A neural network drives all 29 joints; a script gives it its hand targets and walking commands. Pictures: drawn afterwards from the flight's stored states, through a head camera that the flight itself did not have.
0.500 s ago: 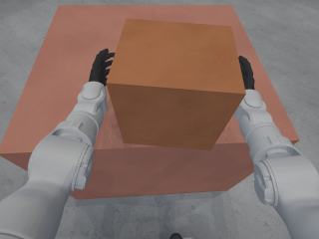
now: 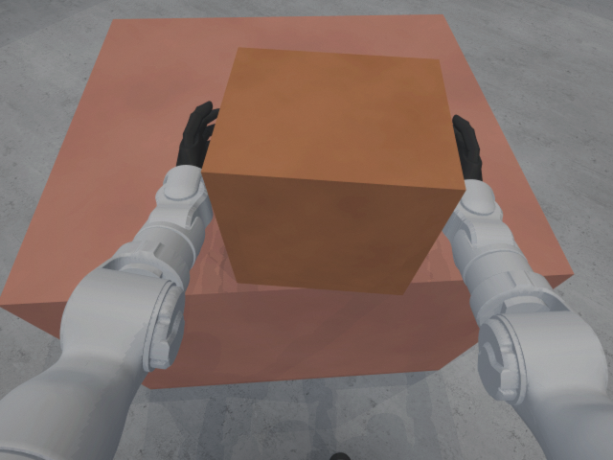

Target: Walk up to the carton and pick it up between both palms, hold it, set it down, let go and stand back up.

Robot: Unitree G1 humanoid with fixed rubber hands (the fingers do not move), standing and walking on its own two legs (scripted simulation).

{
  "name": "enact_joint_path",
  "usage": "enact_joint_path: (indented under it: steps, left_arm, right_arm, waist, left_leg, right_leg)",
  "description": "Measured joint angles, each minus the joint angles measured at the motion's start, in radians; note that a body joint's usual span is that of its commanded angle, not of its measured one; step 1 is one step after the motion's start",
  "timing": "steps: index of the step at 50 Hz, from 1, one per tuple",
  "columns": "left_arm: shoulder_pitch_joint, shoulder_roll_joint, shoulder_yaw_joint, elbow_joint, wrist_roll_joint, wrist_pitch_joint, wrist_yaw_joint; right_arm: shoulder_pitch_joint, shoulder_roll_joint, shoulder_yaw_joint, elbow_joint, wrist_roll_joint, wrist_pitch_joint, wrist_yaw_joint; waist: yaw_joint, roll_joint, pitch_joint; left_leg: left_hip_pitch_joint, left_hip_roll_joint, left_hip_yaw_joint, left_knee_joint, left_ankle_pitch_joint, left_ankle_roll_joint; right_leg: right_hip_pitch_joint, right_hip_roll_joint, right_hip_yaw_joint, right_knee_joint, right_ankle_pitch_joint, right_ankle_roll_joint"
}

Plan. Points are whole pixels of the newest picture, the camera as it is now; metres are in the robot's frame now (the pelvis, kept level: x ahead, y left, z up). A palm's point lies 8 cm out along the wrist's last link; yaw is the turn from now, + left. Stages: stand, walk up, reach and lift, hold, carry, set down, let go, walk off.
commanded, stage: reach and lift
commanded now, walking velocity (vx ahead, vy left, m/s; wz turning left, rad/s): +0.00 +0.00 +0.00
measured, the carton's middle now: (327, 182) +0.48 -0.05 +0.05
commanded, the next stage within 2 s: none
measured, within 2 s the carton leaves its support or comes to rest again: neither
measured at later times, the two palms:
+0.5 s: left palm (192, 168) +0.48 +0.13 +0.10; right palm (461, 190) +0.43 -0.21 +0.09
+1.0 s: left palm (192, 170) +0.48 +0.13 +0.09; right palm (460, 190) +0.43 -0.21 +0.09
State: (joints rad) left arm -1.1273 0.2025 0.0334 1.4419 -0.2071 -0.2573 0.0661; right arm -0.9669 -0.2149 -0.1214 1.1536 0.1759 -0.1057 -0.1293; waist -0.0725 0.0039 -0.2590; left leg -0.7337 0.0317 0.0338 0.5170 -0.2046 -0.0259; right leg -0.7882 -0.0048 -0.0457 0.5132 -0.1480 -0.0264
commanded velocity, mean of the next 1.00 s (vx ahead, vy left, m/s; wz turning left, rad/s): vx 0.00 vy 0.00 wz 0.00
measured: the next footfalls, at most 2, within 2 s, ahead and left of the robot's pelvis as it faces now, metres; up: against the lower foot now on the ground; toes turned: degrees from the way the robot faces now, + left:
none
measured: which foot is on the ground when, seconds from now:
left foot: down 0.00-1.00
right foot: down 0.00-1.00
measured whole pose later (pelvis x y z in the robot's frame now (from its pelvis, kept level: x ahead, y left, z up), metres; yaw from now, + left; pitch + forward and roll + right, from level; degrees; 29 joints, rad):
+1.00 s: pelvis +0.03 +0.02 +0.02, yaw -1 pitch +16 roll -1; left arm -0.93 0.07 0.35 1.27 0.16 -0.36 0.05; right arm -0.77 -0.10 -0.53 1.09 -0.29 -0.38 -0.05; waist -0.06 0.00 -0.15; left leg -0.45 0.03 0.04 0.36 -0.20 -0.01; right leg -0.48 0.00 -0.04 0.30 -0.11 0.00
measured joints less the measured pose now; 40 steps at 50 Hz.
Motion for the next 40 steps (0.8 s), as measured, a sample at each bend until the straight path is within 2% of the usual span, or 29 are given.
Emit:
enact_joint_path:
  steps: [5,9,17,21,29,40]
  left_arm:
    - [0.01,-0.012,0.035,-0.004,0.035,-0.007,-0.003]
    - [0.026,-0.023,0.09,-0.018,0.089,-0.01,-0.004]
    - [0.068,-0.048,0.27,-0.017,0.262,-0.079,-0.033]
    - [0.097,-0.066,0.321,-0.026,0.308,-0.106,-0.042]
    - [0.138,-0.096,0.365,-0.079,0.354,-0.081,-0.042]
    - [0.201,-0.127,0.339,-0.174,0.356,-0.069,-0.032]
  right_arm:
    - [0.014,0.012,-0.042,-0.01,-0.042,-0.005,0.001]
    - [0.03,0.028,-0.103,-0.024,-0.105,-0.014,0.013]
    - [0.086,0.107,-0.339,-0.076,-0.373,-0.092,0.067]
    - [0.121,0.136,-0.421,-0.104,-0.448,-0.131,0.095]
    - [0.15,0.145,-0.461,-0.126,-0.505,-0.148,0.115]
    - [0.193,0.135,-0.423,-0.118,-0.475,-0.192,0.109]
  waist:
    - [0.001,0.001,0.01]
    - [0.002,0.003,0.025]
    - [-0.008,0.012,0.092]
    - [-0.005,0.02,0.116]
    - [0.006,0.029,0.146]
    - [0.012,0.01,0.137]
  left_leg:
    - [0.024,-0.001,-0.001,-0.016,0.003,0.002]
    - [0.055,-0.003,-0.002,-0.036,0.008,0.003]
    - [0.181,-0.009,-0.004,-0.113,0.028,0.01]
    - [0.24,-0.01,-0.001,-0.139,0.028,0.014]
    - [0.309,-0.012,0.014,-0.165,0.017,0.022]
    - [0.322,-0.004,0.02,-0.16,0.0,0.021]
  right_leg:
    - [0.027,0.0,-0.002,-0.019,0.004,0.002]
    - [0.059,-0.001,-0.002,-0.041,0.009,0.004]
    - [0.189,-0.004,-0.005,-0.123,0.03,0.012]
    - [0.25,-0.004,-0.002,-0.154,0.034,0.016]
    - [0.314,-0.005,0.011,-0.179,0.029,0.026]
    - [0.335,0.004,0.017,-0.197,0.026,0.027]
